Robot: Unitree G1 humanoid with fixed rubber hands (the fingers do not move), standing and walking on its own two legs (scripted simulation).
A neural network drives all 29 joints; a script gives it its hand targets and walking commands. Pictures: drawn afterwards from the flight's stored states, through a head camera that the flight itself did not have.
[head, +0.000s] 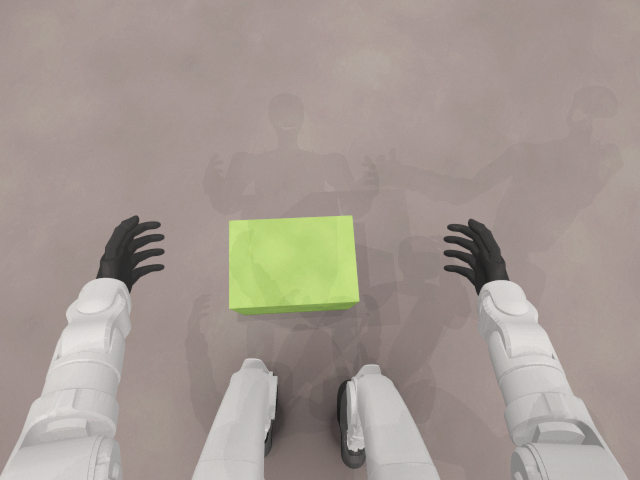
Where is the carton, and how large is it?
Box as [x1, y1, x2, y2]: [229, 215, 358, 314]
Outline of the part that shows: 351,215 229,221 229,308 243,314 346,309 358,301 358,290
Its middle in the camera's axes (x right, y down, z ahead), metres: -0.06 +0.08 +0.98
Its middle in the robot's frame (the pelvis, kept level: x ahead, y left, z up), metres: +0.43 +0.06 -0.57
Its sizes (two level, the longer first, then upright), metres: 0.285 0.200 0.225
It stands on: the floor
